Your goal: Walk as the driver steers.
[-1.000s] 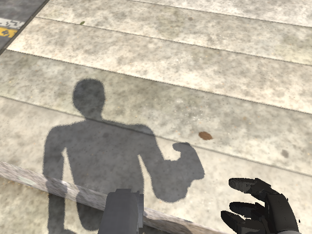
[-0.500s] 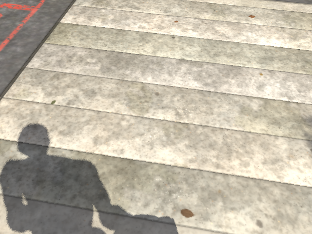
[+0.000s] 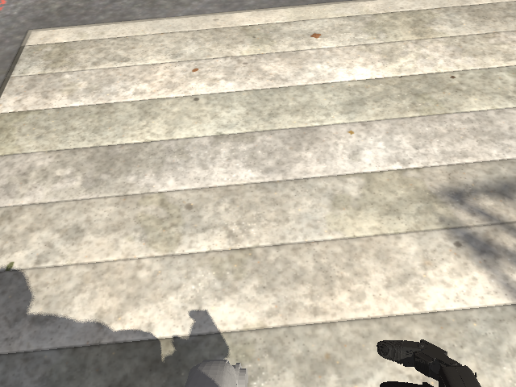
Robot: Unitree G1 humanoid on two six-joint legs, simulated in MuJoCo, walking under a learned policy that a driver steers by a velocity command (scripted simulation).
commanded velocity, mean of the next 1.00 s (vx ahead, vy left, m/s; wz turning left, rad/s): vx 0.48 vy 0.00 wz -0.14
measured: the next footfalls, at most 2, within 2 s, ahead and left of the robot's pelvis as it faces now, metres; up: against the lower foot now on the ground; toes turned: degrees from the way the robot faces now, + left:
left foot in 0.16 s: +0.26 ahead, +0.17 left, +0.20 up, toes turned +1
right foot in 0.76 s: +0.58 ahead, +0.00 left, +0.20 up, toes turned -8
